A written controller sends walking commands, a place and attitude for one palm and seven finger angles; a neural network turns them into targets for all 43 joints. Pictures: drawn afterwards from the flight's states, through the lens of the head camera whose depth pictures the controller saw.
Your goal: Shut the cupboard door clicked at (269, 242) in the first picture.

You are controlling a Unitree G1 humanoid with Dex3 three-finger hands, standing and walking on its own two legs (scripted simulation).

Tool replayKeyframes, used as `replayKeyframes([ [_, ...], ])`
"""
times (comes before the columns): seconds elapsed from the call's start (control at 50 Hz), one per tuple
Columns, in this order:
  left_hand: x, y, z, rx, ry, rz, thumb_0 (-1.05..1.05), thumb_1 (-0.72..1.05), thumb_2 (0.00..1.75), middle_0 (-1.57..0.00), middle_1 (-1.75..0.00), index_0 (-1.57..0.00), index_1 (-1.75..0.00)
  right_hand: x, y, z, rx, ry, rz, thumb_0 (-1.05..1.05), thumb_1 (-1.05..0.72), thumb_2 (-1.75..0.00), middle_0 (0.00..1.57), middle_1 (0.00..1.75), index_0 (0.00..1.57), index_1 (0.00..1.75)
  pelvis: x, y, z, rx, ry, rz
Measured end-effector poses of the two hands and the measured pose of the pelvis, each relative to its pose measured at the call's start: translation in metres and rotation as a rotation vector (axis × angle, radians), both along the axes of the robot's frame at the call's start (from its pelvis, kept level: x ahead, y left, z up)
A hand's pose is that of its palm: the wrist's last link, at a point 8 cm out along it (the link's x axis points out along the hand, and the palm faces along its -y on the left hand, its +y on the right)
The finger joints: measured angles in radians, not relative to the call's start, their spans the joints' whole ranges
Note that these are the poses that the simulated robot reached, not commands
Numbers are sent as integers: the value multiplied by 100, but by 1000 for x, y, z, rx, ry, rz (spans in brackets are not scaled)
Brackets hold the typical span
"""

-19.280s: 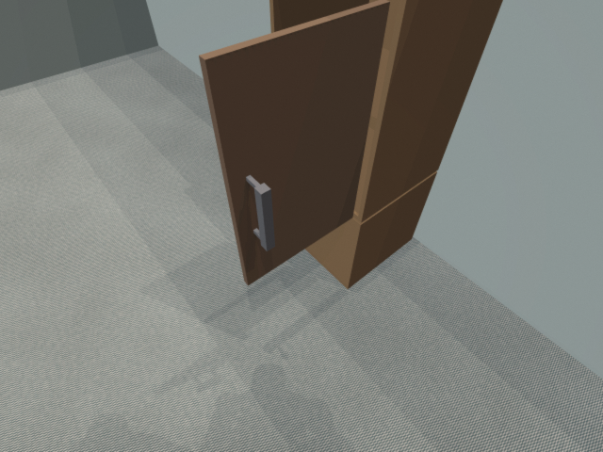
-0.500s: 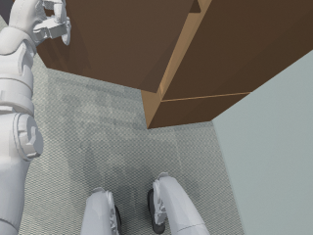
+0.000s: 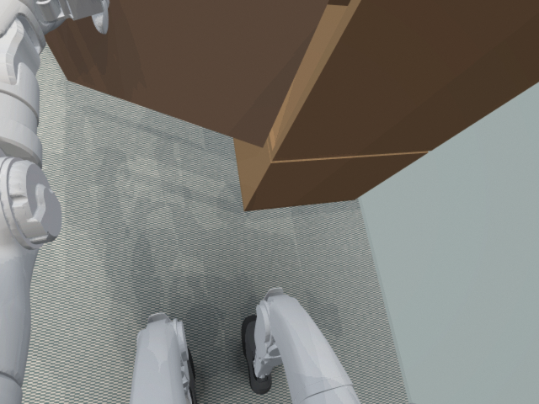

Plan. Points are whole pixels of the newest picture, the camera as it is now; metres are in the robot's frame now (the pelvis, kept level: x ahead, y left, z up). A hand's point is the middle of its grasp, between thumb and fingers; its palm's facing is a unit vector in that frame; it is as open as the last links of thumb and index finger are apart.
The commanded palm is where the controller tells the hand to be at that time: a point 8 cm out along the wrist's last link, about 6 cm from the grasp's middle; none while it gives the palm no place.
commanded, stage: pull the fist back off the door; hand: left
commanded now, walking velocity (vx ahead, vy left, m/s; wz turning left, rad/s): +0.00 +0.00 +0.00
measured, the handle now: out of the picture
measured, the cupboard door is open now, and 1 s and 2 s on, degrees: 66 63 63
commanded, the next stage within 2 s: draw the hand back to the body in 0.82 s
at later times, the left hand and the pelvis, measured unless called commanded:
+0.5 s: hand (111, 13) +0.58 +0.11 +0.09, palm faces +0.01 -1.00 -0.03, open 3.1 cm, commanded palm +0.54 +0.14 +0.09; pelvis +0.01 +0.00 +0.04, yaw +1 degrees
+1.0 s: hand (119, 56) +0.52 +0.11 +0.09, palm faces -0.01 -1.00 -0.04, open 3.1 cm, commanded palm +0.48 +0.16 +0.11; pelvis +0.02 +0.00 +0.05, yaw +3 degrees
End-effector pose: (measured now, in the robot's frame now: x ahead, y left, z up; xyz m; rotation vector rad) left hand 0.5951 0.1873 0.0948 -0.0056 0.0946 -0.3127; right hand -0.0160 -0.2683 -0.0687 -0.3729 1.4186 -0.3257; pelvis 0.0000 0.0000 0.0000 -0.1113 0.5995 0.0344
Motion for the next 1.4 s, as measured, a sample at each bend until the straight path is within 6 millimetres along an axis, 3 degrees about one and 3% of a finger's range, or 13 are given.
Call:
replayKeyframes([
  [0.06,0,-4,-6,-83,-9,202,3,76,89,-130,-150,-131,-150,-2,7,-1,41,7,34,0,-90,-90,20,30,20,30,-3,0,0,1,3,-1],
  [0.14,-3,-14,-8,3,-72,357,1,76,88,-130,-150,-130,-150,-11,21,-3,122,26,31,0,-90,-90,20,30,20,30,-5,0,2,8,6,-2],
  [0.3,-12,-25,-6,43,-36,313,1,86,90,-130,-150,-130,-150,-36,45,2,219,71,-81,0,-90,-90,20,30,20,30,-1,0,18,23,-24,-16],
  [0.44,-30,-20,1,42,-48,322,2,89,90,-130,-150,-130,-150,-35,43,15,237,82,-87,0,-90,-90,20,30,20,30,9,1,33,38,-57,-21],
  [0.56,-50,-18,-4,31,-63,317,2,89,90,-130,-150,-130,-150,-10,24,20,201,59,-51,0,-90,-90,20,30,20,30,17,1,40,49,-76,-14],
  [0.72,-79,-17,-13,28,-81,315,2,90,90,-130,-150,-130,-150,48,4,19,158,-40,22,0,-90,-90,20,30,20,30,23,2,45,58,-104,-3],
  [0.86,-96,-19,-8,39,-105,305,2,90,90,-130,-150,-130,-150,93,6,14,167,-132,75,0,-90,-90,20,29,19,30,25,2,47,65,-127,8],
  [1.0,-94,-25,-2,38,-112,304,2,90,90,-130,-150,-130,-150,105,13,7,192,-164,90,0,-90,-90,20,30,20,30,22,-1,45,70,-130,10],
  [1.08,-105,-18,10,42,-142,315,2,90,90,-130,-150,-130,-150,101,18,9,224,-172,48,0,-90,-90,20,29,20,30,24,-1,52,79,-150,-10],
  [1.22,-158,7,43,67,-103,340,2,90,90,-130,-150,-130,-150,101,27,38,271,-202,22,1,-90,-90,20,30,20,30,33,-4,87,96,-245,-18],
  [1.3,-187,21,67,56,-134,351,2,90,90,-130,-150,-130,-150,117,23,59,251,-257,58,1,-90,-90,20,30,20,30,38,-7,104,99,-300,-1],
  [1.4,-212,30,85,54,-140,316,2,90,90,-130,-150,-130,-150,152,12,83,206,-369,108,1,-90,-90,20,30,20,30,40,-7,116,99,-358,18],
])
